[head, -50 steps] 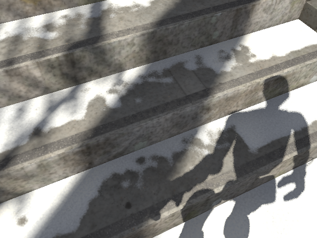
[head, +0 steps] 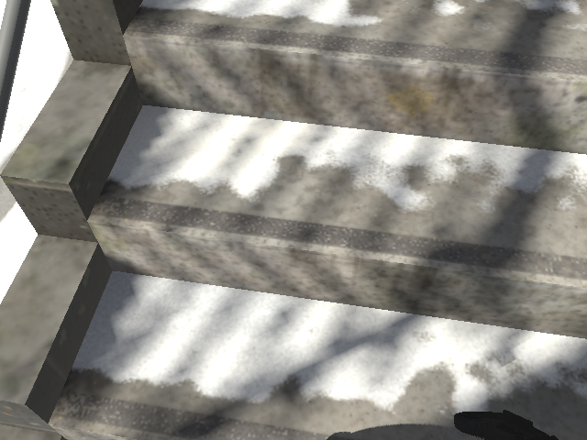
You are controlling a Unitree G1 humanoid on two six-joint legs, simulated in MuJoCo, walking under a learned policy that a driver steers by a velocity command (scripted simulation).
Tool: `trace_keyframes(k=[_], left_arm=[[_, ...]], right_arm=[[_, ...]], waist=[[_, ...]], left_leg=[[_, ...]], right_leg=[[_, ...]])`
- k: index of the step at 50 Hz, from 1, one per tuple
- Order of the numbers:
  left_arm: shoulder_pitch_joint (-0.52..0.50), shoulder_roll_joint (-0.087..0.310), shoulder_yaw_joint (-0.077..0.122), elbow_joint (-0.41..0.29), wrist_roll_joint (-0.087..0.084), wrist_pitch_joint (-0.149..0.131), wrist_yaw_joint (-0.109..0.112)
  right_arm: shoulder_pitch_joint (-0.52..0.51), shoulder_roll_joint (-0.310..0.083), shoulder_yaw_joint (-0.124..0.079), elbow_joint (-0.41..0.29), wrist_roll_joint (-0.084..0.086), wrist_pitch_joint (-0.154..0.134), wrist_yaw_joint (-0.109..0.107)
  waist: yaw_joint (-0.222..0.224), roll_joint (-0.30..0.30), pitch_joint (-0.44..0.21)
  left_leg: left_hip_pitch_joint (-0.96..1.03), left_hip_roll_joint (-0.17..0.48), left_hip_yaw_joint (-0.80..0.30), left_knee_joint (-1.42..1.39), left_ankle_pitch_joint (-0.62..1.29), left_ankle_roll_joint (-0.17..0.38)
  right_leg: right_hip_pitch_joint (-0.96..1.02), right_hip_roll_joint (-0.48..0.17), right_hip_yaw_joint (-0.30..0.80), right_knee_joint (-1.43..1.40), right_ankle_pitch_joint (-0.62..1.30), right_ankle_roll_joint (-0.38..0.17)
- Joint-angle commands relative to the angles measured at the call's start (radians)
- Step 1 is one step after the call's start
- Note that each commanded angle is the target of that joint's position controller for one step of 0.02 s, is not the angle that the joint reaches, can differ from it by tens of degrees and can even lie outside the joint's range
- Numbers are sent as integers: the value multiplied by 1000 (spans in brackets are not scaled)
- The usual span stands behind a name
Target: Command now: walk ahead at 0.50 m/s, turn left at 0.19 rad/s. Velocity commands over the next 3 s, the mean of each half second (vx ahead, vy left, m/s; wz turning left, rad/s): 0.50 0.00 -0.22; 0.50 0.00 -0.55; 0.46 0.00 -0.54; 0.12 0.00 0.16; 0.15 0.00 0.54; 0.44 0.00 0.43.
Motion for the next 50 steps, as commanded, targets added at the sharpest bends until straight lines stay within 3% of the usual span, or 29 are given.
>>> trace_keyframes(k=[1,3,7,8,11,15,16,17,20,21,22,23,24,25,26,27,28,30,32,35,38,40,42,45,46,47,48,49,50], left_arm=[[-25,-36,-6,-164,56,3,32],[-58,-50,-13,-198,54,19,34],[-125,-117,-43,-212,17,45,47],[-134,-96,-34,-204,8,53,53],[-242,-153,-48,-234,9,75,84],[-567,-168,-99,-384,11,78,65],[-576,-156,-99,-394,11,82,58],[-573,-153,-107,-404,9,102,43],[-560,-139,-97,-373,16,129,16],[-506,-173,-119,-345,9,127,14],[-476,-139,-119,-335,3,127,13],[-362,-91,-91,-305,-9,144,38],[-237,-41,-69,-269,13,154,45],[-109,34,-37,-237,31,131,38],[-104,128,1,-218,29,118,38],[-127,166,38,-208,37,129,56],[-199,147,43,-198,18,107,64],[-172,25,13,-98,36,57,73],[-117,-7,9,-19,35,27,58],[-102,-16,-4,-2,29,-1,25],[90,58,9,38,40,-35,10],[178,66,11,62,15,-31,21],[262,31,8,74,18,-14,71],[205,70,33,-1,-4,21,111],[93,65,38,-39,1,26,113],[64,115,53,-71,0,23,110],[-28,189,82,-123,-8,-13,90],[-122,236,105,-147,-30,-56,58],[-178,128,90,-190,-26,-77,17]], right_arm=[[167,-143,-77,112,-3,-39,-2],[204,-50,-52,195,0,-54,5],[320,-13,-46,313,-10,-101,-1],[324,-10,-36,303,-4,-111,-9],[418,-79,-42,349,-14,-137,-5],[557,-26,-4,400,1,-109,-37],[595,-43,-4,409,2,-108,-54],[653,-100,-19,407,27,-109,-88],[674,-144,-30,364,36,-101,-132],[589,-120,-18,338,57,-88,-141],[573,-154,-24,303,69,-94,-149],[589,-199,-37,290,64,-111,-137],[535,-239,-51,265,73,-124,-116],[434,-280,-67,218,67,-134,-88],[383,-207,-56,129,37,-152,-44],[247,-195,-69,68,-5,-158,4],[259,-115,-64,12,-34,-154,8],[203,5,-24,-65,-44,-139,-14],[218,85,19,-76,-47,-96,-41],[162,62,27,-105,-33,-66,-51],[-36,118,45,-171,-45,-59,-64],[-178,133,65,-229,-56,-57,-58],[-372,162,83,-304,-59,-56,-44],[-404,116,84,-319,-28,-52,-26],[-250,109,75,-263,-10,-52,-34],[-121,60,48,-201,26,-36,-48],[75,-28,3,-166,49,-37,-52],[231,-137,-45,-133,41,-51,-60],[265,-218,-79,-83,14,-67,-59]], waist=[[-34,52,-128],[-19,100,-78],[-1,1,6],[-8,0,16],[-33,91,-1],[-102,44,76],[-110,62,55],[-126,95,-3],[-131,12,-67],[-53,66,-141],[-36,96,-184],[16,131,-270],[68,223,-327],[140,228,-360],[124,-35,-370],[135,-139,-381],[24,-25,-310],[-72,113,-42],[-140,142,36],[-170,122,75],[-60,-37,0],[-19,-66,-4],[47,-85,-13],[35,7,-75],[-67,-52,-175],[-106,-88,-338],[-214,-156,-422],[-329,-157,-491],[-303,112,-562]], left_leg=[[483,224,-632,-760,78,29],[455,200,-528,-805,168,38],[445,202,-287,-830,370,-64],[426,189,-229,-859,439,-86],[572,230,-198,-910,444,-69],[603,176,-97,-1035,430,-104],[657,184,-98,-1056,498,-94],[745,232,-118,-1153,652,-68],[1036,240,-18,-1098,1102,-71],[885,195,99,-1046,1626,-76],[781,252,72,-970,2007,-27],[829,303,45,-829,2165,-23],[892,332,39,-631,2199,-19],[805,322,43,-364,2030,-9],[393,119,41,79,1086,-36],[140,-75,-116,546,398,-55],[15,-8,-261,716,421,-27],[-145,5,-231,894,410,-4],[-244,46,-228,965,332,13],[-280,95,-166,701,348,-15],[-586,86,-60,1015,221,-13],[-640,86,-67,952,159,-2],[-653,79,-70,874,74,-5],[-279,75,7,327,46,-22],[97,6,54,122,27,14],[383,-58,45,90,48,9],[513,-17,-47,-51,111,34],[675,-5,-154,-330,56,51],[884,220,-469,-503,198,140]], right_leg=[[-473,39,18,491,88,-42],[-597,62,22,699,55,-77],[-783,110,112,606,63,-87],[-773,128,87,571,121,-74],[-1047,179,11,968,10,-97],[-1112,156,-118,702,-100,-119],[-1099,146,-146,647,-105,-113],[-1062,119,-227,579,-179,-122],[-997,95,-305,378,-298,-154],[-643,165,-389,157,-331,-189],[-409,217,-435,30,-298,-195],[-264,256,-428,-38,-311,-198],[-195,268,-361,-140,-388,-220],[-18,254,-192,-326,-433,-252],[201,69,290,-599,-525,-377],[184,-73,853,-943,-578,-470],[138,-92,873,-1026,-665,-405],[-109,-66,693,-985,-510,-321],[-190,16,392,-904,-148,-257],[-259,92,178,-892,38,-147],[-11,41,298,-912,187,-159],[51,69,284,-929,41,-143],[133,48,363,-1013,204,-196],[192,-17,259,-1161,750,-211],[79,39,126,-1068,1234,-176],[61,33,133,-969,1542,-161],[129,-20,217,-765,1734,-166],[139,13,216,-494,1602,-157],[-88,193,117,-72,549,-93]])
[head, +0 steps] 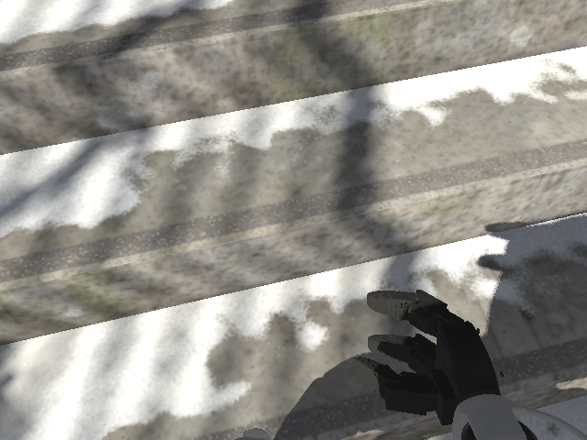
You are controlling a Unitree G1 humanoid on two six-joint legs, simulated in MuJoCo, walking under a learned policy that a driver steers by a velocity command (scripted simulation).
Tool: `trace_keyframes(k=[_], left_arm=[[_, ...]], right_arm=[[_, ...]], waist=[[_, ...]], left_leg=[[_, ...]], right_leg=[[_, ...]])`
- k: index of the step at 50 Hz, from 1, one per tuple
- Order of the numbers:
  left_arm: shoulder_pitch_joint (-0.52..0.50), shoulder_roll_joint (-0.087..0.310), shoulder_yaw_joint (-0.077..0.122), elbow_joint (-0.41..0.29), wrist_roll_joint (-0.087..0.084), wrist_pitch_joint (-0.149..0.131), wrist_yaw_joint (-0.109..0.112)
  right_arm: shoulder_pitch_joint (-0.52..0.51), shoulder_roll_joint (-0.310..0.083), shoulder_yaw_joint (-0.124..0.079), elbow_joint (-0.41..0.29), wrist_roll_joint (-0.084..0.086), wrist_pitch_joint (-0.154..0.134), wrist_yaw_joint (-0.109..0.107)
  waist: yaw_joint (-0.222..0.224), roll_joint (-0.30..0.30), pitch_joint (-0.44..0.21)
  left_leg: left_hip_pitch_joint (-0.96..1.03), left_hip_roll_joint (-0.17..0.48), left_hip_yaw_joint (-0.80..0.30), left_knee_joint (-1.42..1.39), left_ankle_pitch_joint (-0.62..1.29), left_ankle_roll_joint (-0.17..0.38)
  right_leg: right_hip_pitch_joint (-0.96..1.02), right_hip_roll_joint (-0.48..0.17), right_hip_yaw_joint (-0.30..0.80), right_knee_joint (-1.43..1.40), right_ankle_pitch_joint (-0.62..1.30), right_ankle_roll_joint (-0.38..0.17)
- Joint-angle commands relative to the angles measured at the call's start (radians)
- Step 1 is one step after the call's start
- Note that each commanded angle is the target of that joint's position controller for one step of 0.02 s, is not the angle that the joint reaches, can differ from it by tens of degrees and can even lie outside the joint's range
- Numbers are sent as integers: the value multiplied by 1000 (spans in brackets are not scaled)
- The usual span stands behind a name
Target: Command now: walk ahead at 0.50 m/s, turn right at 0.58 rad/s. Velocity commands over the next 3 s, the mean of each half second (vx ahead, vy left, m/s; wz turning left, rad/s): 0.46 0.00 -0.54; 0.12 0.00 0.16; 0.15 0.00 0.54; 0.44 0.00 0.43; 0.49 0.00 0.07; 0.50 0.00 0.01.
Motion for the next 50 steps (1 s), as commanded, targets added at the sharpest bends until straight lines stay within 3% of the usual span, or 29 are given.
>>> trace_keyframes(k=[1,2,3,4,6,8,10,11,12,14,16,19,20,22,24,26,27,28,29,30,31,32,33,35,36,38,39,43,50], left_arm=[[-202,105,32,-271,11,-82,-69],[-166,92,25,-277,41,-69,-78],[-201,59,17,-280,71,-47,-78],[-237,14,-4,-295,99,-18,-65],[-269,-55,-41,-334,95,38,-43],[-303,-83,-66,-380,71,72,-28],[-327,-10,-54,-402,64,80,-34],[-332,35,-39,-385,66,86,-40],[-368,46,-32,-393,68,87,-46],[-387,5,-26,-382,47,95,-39],[-477,12,-17,-412,50,96,-7],[-744,-22,-44,-498,65,78,2],[-794,-30,-47,-533,70,86,2],[-823,-48,-53,-557,67,102,-3],[-876,-56,-76,-592,59,104,-33],[-757,-102,-105,-546,17,103,-71],[-568,-43,-71,-476,-1,113,-59],[-272,29,-45,-435,16,105,-56],[-108,96,-21,-393,41,70,-55],[-56,243,15,-373,62,60,-41],[-107,254,26,-371,48,59,-23],[-224,258,27,-337,45,44,-29],[-312,184,9,-320,27,40,-27],[-408,55,-31,-262,29,33,-19],[-399,14,-47,-238,34,24,-14],[-384,-2,-59,-199,56,6,-4],[-377,10,-60,-182,58,-3,-2],[-380,77,-54,-229,45,-19,-3],[-277,119,-39,-296,51,8,39]], right_arm=[[378,-387,-176,66,-17,-6,-39],[293,-305,-178,67,3,-2,-31],[245,-208,-164,99,7,-12,-32],[269,-159,-154,145,-13,-17,-36],[352,-125,-144,265,-38,-47,-29],[385,-127,-150,339,-34,-79,6],[331,-174,-156,334,-28,-95,14],[305,-189,-154,319,-21,-96,8],[287,-204,-147,307,-23,-101,5],[417,-282,-174,339,-28,-106,7],[516,-317,-185,353,-38,-103,17],[672,-308,-181,406,-58,-95,16],[707,-285,-172,424,-39,-94,3],[748,-283,-166,450,-33,-89,-15],[717,-291,-174,466,-24,-77,-14],[649,-277,-165,441,11,-34,-12],[727,-372,-186,437,23,-41,6],[685,-484,-203,423,55,-80,33],[639,-473,-196,367,94,-122,54],[653,-401,-179,317,135,-131,89],[607,-373,-190,341,79,-122,91],[551,-265,-174,296,78,-97,73],[495,-220,-166,261,56,-67,54],[508,-195,-157,248,-2,-19,8],[503,-190,-156,233,-10,-3,-6],[471,-133,-130,199,8,24,-31],[458,-126,-125,183,13,34,-37],[532,-259,-177,213,-9,69,-45],[366,-264,-199,129,-21,108,-43]], waist=[[-217,345,-567],[-144,233,-481],[-112,93,-267],[-91,-71,-117],[-54,-30,6],[-9,44,60],[36,19,90],[23,0,64],[20,56,43],[-22,97,11],[-78,46,56],[-181,36,131],[-187,88,143],[-196,132,83],[-190,194,45],[-139,123,-71],[-98,164,-210],[60,237,-367],[181,211,-487],[151,-158,-749],[105,-32,-808],[20,23,-680],[-21,64,-513],[-120,30,-190],[-139,18,-111],[-173,13,-30],[-184,1,-11],[-174,-51,-61],[-90,-68,-24]], left_leg=[[1036,387,-937,-763,497,269],[928,375,-907,-751,172,254],[772,345,-783,-729,-48,241],[662,336,-640,-738,-157,187],[563,301,-463,-831,-188,116],[580,297,-326,-912,-64,63],[477,257,-134,-987,41,40],[465,237,-40,-998,127,40],[494,243,2,-1017,296,48],[717,308,-13,-1014,393,91],[937,350,-9,-1034,345,83],[1131,341,39,-1074,320,31],[1157,343,42,-1105,405,40],[1301,355,54,-1099,554,39],[1260,280,141,-1195,635,52],[969,223,162,-1220,1111,91],[969,272,124,-1024,1581,95],[968,294,111,-754,1869,37],[618,196,44,-405,1403,-54],[512,-56,41,183,-4,-122],[557,-80,-235,483,28,-104],[458,-24,-243,566,85,-97],[418,37,-152,533,137,-86],[360,52,-154,542,118,-64],[343,45,-160,524,95,-53],[323,48,-194,428,98,-65],[305,36,-202,395,117,-71],[339,25,-105,222,226,-105],[238,20,-48,276,174,-126]], right_leg=[[-526,62,38,1099,-135,79],[-587,-9,23,1216,-86,61],[-713,-30,-39,1304,-32,47],[-812,-67,-48,1319,-35,30],[-933,-82,-35,1414,-136,7],[-1059,-132,13,1445,-182,-6],[-951,-151,5,1177,-95,10],[-883,-119,-56,1125,-23,23],[-848,-114,-74,1112,9,28],[-1029,-101,-89,1365,-83,33],[-1259,-93,-70,1470,-249,13],[-1477,-125,-134,1358,-409,6],[-1478,-133,-163,1320,-429,21],[-1525,-155,-180,1322,-470,31],[-1339,-189,-328,1081,-515,34],[-648,-162,-462,616,-148,-13],[-356,-24,-538,587,-306,-16],[-69,-13,-413,478,-147,-61],[286,-195,-14,326,60,-158],[441,-569,469,100,661,-298],[301,-501,482,100,741,-262],[183,-504,398,63,518,-232],[38,-488,322,31,352,-174],[-278,-427,212,-3,103,-115],[-365,-417,141,-42,28,-86],[-466,-420,25,-98,43,-72],[-486,-408,-31,-136,17,-68],[-356,-414,-205,-263,111,-111],[-180,-451,-279,-257,-189,-89]])
Over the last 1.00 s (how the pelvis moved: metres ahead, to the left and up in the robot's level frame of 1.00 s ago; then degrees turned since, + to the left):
0.59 -0.03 0.31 -26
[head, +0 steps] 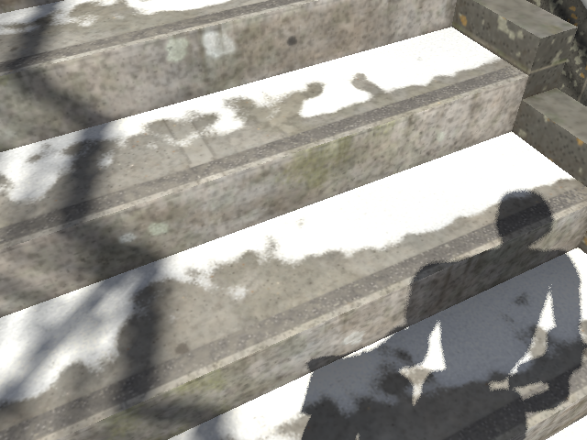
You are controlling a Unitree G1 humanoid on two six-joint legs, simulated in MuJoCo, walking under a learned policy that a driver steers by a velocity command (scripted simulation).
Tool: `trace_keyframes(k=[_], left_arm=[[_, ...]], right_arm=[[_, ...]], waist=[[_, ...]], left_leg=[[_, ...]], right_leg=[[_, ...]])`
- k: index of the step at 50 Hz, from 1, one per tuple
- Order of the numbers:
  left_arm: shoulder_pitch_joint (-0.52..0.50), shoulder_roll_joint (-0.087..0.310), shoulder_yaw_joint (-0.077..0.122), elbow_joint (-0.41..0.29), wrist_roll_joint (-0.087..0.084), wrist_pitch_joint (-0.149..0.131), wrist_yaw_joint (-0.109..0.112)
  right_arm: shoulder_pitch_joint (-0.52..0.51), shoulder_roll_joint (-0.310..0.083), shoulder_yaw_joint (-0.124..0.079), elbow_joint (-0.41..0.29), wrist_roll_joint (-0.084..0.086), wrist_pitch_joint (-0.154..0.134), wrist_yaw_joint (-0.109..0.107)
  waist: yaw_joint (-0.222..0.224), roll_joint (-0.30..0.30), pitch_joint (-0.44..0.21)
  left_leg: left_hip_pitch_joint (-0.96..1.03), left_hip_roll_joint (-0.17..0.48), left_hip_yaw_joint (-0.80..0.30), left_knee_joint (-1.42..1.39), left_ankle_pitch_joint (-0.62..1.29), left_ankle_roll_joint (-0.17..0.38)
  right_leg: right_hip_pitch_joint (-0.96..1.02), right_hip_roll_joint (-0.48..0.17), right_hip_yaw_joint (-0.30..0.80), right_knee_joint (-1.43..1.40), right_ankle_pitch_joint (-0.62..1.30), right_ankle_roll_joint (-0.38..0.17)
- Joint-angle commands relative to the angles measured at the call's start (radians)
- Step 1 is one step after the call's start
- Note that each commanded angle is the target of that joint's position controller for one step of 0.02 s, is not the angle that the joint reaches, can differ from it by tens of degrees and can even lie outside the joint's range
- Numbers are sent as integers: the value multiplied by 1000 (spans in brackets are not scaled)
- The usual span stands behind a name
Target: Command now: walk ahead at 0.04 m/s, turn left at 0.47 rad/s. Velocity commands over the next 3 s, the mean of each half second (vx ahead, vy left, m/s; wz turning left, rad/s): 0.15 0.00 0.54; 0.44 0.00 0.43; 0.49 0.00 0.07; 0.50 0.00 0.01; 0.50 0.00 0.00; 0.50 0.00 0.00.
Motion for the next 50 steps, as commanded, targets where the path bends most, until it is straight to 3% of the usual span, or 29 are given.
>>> trace_keyframes(k=[1,4,6,8,9,10,11,12,14,17,20,26,30,32,33,34,35,36,37,38,39,40,42,44,45,47,48,49,50], left_arm=[[-16,110,27,-105,-1,-4,27],[-28,133,37,-148,20,12,26],[31,165,54,-131,13,38,18],[27,177,60,-114,-2,63,7],[52,162,62,-98,-2,71,1],[56,136,61,-97,-2,73,-9],[-27,62,35,-192,-19,67,-22],[-124,72,32,-222,-5,62,-29],[-179,119,49,-213,-5,48,-50],[-147,129,56,-175,5,48,-62],[-121,90,42,-142,12,46,-63],[-246,72,16,-233,12,16,-70],[-320,71,-4,-319,9,-6,-59],[-176,99,-2,-300,-10,-23,-50],[48,148,23,-234,-35,-33,-46],[268,185,48,-160,-58,-44,-36],[293,183,55,-80,-39,-44,-19],[232,175,34,-62,-6,-39,-31],[337,260,61,-66,19,-12,-32],[282,207,62,-83,40,1,-28],[140,116,33,-87,50,-11,-25],[89,65,17,-47,48,-24,-33],[173,40,13,81,17,-54,-51],[204,12,11,173,-8,-69,-67],[212,30,16,201,-14,-67,-66],[150,74,12,180,-67,-52,-30],[179,150,18,157,-97,-73,-11],[149,274,53,137,-80,-106,-17],[136,294,76,131,-92,-109,-29]], right_arm=[[-14,-79,-27,-83,-4,-1,9],[-36,-39,-10,-107,17,-8,34],[-41,-65,-11,-123,13,-15,51],[8,-67,-10,-123,1,-34,60],[51,-83,-13,-100,-1,-50,55],[130,-111,-21,-96,-11,-70,51],[169,-209,-44,-109,-3,-78,27],[229,-243,-69,-108,10,-68,11],[116,-229,-58,-135,0,-47,11],[68,-153,-24,-136,11,-68,29],[102,-155,-25,-95,1,-109,42],[135,-197,-42,-54,0,-152,34],[105,-235,-55,-47,-6,-167,28],[-38,-235,-56,-85,-17,-152,31],[-118,-224,-57,-107,-24,-140,44],[-179,-214,-60,-126,-13,-142,52],[-197,-114,-36,-130,0,-156,68],[-76,48,10,-124,8,-176,64],[9,25,4,-139,4,-180,57],[-1,20,9,-130,12,-169,48],[-102,21,17,-155,3,-151,33],[-220,43,35,-191,-21,-145,33],[-391,67,65,-264,-38,-130,43],[-454,98,98,-316,-25,-113,52],[-473,93,110,-336,-13,-98,53],[-386,28,117,-302,17,-86,67],[-235,18,109,-216,36,-77,58],[-45,8,98,-202,41,-57,47],[78,-43,76,-154,26,-43,47]], waist=[[-15,-90,29],[-5,-193,7],[32,-214,6],[-1,-170,-4],[-13,-73,16],[-57,69,25],[-64,351,65],[-145,309,15],[-104,176,71],[-53,83,62],[-52,82,20],[-65,74,60],[-70,131,51],[38,80,-1],[157,-21,-120],[271,-110,-208],[237,-201,-85],[50,-344,-31],[35,-438,-269],[43,-390,-345],[5,-327,-195],[-19,-234,-26],[-21,-119,137],[-66,-62,170],[-70,-80,147],[-119,-38,16],[-142,-59,-155],[-224,-188,-245],[-255,-212,-353]], left_leg=[[19,29,-13,-126,-23,-13],[221,38,45,-522,-182,20],[312,23,105,-700,-310,60],[411,4,127,-895,-216,84],[462,-24,104,-976,-128,80],[546,76,-102,-1080,24,99],[646,250,-464,-1112,343,210],[624,308,-616,-1215,43,335],[561,266,-571,-1323,-551,345],[547,193,-471,-1303,-448,312],[583,149,-414,-1250,-321,325],[623,189,-478,-1283,-257,342],[699,252,-501,-1249,22,318],[617,168,-377,-1110,366,238],[589,57,-290,-889,702,182],[523,-32,-247,-618,681,125],[340,-95,-193,-398,289,122],[-162,-180,-205,-50,-235,115],[-302,-182,-211,212,-241,88],[-347,-173,-192,461,-194,79],[-472,-173,-134,706,-242,72],[-615,-170,-134,838,-303,90],[-671,-139,-140,772,-406,164],[-540,-121,-81,476,-362,206],[-439,-113,5,324,-333,203],[117,-121,250,-181,-318,169],[379,-215,309,-116,-229,149],[398,-168,214,-238,-228,170],[413,-179,169,-361,-272,213]], right_leg=[[51,-248,175,-231,-74,-138],[73,-248,95,-165,-37,-91],[87,-282,111,-141,-15,-105],[79,-286,99,-57,68,-75],[39,-235,65,52,74,-23],[-92,-173,26,261,-19,38],[-414,-14,67,425,-336,126],[-485,26,194,602,-386,140],[-563,10,269,699,-243,137],[-548,31,274,717,-129,128],[-561,47,249,787,-48,101],[-663,-21,300,764,-143,77],[-743,-69,392,768,-337,43],[-485,-52,416,492,-386,26],[-144,-1,350,167,-203,19],[200,4,289,-169,182,51],[327,-25,207,-338,463,77],[570,-163,383,17,1308,130],[743,-305,539,114,1873,127],[674,-347,711,-17,1399,28],[523,-322,708,-101,838,-70],[418,-284,618,-141,656,-90],[256,-214,408,-243,531,-44],[110,-117,247,-341,432,59],[43,-90,196,-433,469,49],[-95,-19,101,-506,1123,-26],[-74,-60,126,-390,1782,-68],[115,-171,172,-223,2047,-68],[293,-224,192,14,2145,-47]])
Over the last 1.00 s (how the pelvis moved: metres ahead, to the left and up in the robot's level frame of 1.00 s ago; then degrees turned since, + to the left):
0.44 -0.15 0.30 -9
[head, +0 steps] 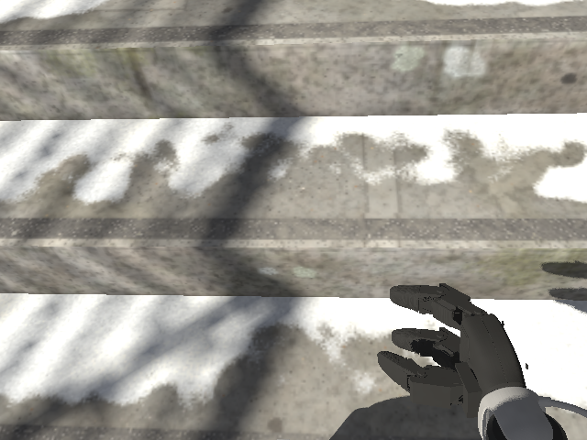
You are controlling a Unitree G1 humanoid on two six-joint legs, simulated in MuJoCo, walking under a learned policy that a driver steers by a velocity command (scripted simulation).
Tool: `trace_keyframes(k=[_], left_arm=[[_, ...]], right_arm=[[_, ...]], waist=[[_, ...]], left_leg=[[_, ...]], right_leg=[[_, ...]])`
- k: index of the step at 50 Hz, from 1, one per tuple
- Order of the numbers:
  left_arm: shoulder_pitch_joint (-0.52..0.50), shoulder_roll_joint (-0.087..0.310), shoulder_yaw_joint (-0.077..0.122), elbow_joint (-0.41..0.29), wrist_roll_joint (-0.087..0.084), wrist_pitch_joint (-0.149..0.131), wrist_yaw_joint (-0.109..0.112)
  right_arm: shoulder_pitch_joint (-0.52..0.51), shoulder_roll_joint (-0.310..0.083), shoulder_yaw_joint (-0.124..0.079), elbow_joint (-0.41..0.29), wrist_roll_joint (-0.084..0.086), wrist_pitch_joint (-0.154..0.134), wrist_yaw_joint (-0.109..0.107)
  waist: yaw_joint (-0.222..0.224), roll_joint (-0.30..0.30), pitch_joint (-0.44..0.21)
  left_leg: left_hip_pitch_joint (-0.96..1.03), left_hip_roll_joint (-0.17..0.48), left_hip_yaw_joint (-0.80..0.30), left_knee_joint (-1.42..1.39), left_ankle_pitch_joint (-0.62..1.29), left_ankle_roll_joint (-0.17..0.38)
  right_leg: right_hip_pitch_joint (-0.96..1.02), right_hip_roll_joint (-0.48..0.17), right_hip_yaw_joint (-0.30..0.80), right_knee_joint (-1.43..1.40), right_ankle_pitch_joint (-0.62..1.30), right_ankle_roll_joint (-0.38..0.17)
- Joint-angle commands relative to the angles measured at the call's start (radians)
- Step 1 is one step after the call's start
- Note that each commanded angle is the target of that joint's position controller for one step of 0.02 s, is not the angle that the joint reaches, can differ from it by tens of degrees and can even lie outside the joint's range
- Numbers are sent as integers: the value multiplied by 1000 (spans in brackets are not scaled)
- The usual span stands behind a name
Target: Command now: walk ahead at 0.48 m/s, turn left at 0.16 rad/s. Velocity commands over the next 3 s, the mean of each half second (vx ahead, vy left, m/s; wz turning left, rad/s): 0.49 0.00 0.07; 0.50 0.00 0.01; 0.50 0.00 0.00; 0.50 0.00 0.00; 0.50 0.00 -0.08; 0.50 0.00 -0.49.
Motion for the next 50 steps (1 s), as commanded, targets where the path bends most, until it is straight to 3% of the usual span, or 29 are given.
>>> trace_keyframes(k=[1,2,3,5,6,8,9,14,17,20,21,22,24,25,26,27,28,29,32,34,36,39,42,45,46,47,48,49,50], left_arm=[[-239,399,115,-199,-49,-84,-16],[-238,303,105,-251,-33,-81,-57],[-248,272,105,-259,33,-65,-78],[-353,54,43,-396,85,-23,-49],[-357,-25,11,-424,93,-4,-32],[-254,-91,-33,-396,75,38,-10],[-269,-87,-42,-396,63,53,-5],[-604,-65,-64,-575,51,74,39],[-775,-57,-86,-665,63,71,20],[-795,-49,-83,-653,59,98,-27],[-708,-105,-94,-609,46,93,-32],[-615,-49,-70,-574,27,88,-20],[-338,97,-7,-495,33,93,-7],[-248,168,28,-437,65,84,6],[-142,266,65,-395,78,101,15],[-274,254,73,-386,56,112,11],[-373,204,64,-333,48,97,7],[-380,157,64,-288,40,69,3],[-278,-13,23,-97,64,23,-19],[-207,-41,13,-36,51,0,-29],[-233,-16,6,-43,49,-20,-26],[-103,111,23,-5,43,-47,-26],[22,95,20,37,37,-31,-2],[117,119,33,30,25,-15,40],[61,124,27,-13,23,-11,46],[23,134,21,-33,12,1,47],[40,219,43,-62,16,-6,40],[-13,285,62,-78,4,-23,21],[-57,289,71,-110,4,-44,0]], right_arm=[[522,-219,-95,96,-12,25,-13],[543,-343,-140,150,-14,16,-21],[429,-353,-168,139,-8,25,-30],[337,-271,-161,243,18,-18,-12],[361,-187,-138,327,1,-38,-10],[422,-47,-99,422,-11,-64,0],[450,-22,-86,457,-9,-77,7],[545,-184,-99,505,1,-135,22],[667,-184,-100,542,15,-128,-4],[731,-204,-118,512,18,-107,-44],[669,-197,-111,478,29,-91,-52],[695,-263,-126,446,28,-94,-47],[619,-382,-166,407,28,-125,-4],[612,-336,-165,369,46,-149,25],[537,-268,-164,311,26,-156,65],[515,-201,-167,271,-35,-156,70],[489,-108,-143,214,-36,-136,56],[432,-91,-132,174,-41,-140,36],[452,6,-85,147,-14,-84,10],[432,42,-64,144,-9,-59,0],[369,-1,-65,140,-12,-42,-1],[107,34,-45,23,-11,-35,-25],[-44,30,-18,-66,-12,-43,-19],[-99,25,-14,-80,-12,-25,23],[-57,36,-17,-52,1,-26,34],[52,36,-18,-4,19,-28,24],[196,-16,-45,38,39,-23,8],[349,-80,-72,74,32,-18,-1],[451,-169,-106,115,-6,-15,-5]], waist=[[-330,-128,-445],[-281,245,-471],[-228,200,-524],[-93,-100,-179],[-30,-139,-1],[34,-111,86],[41,-89,118],[-7,70,102],[-62,12,84],[-133,-13,-48],[-52,27,-152],[-26,87,-262],[127,174,-402],[129,68,-439],[180,-213,-434],[109,-222,-386],[-13,-70,-163],[-15,45,-63],[-111,3,25],[-126,-5,81],[-139,28,106],[-60,-90,102],[-32,-43,84],[37,-43,1],[6,-45,-27],[-65,-111,-152],[-116,-177,-265],[-202,-231,-333],[-245,-224,-399]], left_leg=[[842,-10,-192,-422,95,75],[992,264,-704,-749,518,235],[960,331,-1071,-964,503,294],[743,319,-884,-966,-46,229],[628,275,-720,-959,-42,162],[550,205,-462,-953,112,63],[521,199,-396,-971,155,47],[597,282,-417,-1186,223,109],[726,250,-407,-1273,93,80],[856,274,-319,-1429,564,132],[796,254,-216,-1329,1056,123],[812,287,-214,-1180,1705,121],[986,339,-209,-789,1902,66],[710,255,-217,-503,1656,19],[433,35,-214,-26,688,-32],[261,8,-367,407,363,-38],[145,62,-359,484,406,-46],[100,60,-330,612,455,-31],[-88,61,-343,798,340,6],[-190,82,-361,747,318,14],[-140,106,-271,539,390,-11],[-409,99,-132,834,147,-9],[-427,188,-82,545,93,14],[-131,202,10,163,67,25],[35,171,37,9,45,37],[338,65,112,-62,5,44],[526,7,104,-120,29,44],[623,7,42,-290,66,56],[773,56,-118,-364,6,87]], right_leg=[[-156,-255,101,662,1941,-40],[-465,24,88,1211,614,18],[-624,157,274,1768,58,23],[-975,98,314,2030,20,-32],[-1082,69,309,2004,-10,-59],[-1157,57,327,1983,-45,-74],[-1199,47,314,1935,-77,-64],[-1425,-15,126,2058,-263,-35],[-1441,-93,82,1751,-269,-47],[-1047,-88,-48,1330,-315,-55],[-722,-17,-64,1143,-400,-72],[-505,73,-107,1142,-385,-72],[-351,87,0,896,-364,-99],[-153,-50,307,779,-530,-161],[-90,-267,867,369,-742,-295],[-186,-300,1141,151,-908,-281],[-346,-299,978,168,-903,-210],[-435,-299,871,182,-673,-185],[-463,-206,479,221,-251,-130],[-462,-180,339,211,-121,-96],[-544,-143,238,150,-71,-77],[-344,-197,293,42,107,-136],[-214,-154,248,-24,-28,-79],[-110,-179,209,-203,293,-138],[-104,-179,152,-160,582,-138],[-162,-175,87,-25,1319,-146],[-115,-208,114,150,1615,-135],[-37,-236,112,346,1650,-108],[-117,-214,123,593,1468,-80]])
Over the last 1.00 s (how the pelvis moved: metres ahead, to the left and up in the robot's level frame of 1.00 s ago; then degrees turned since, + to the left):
0.32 0.00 0.03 29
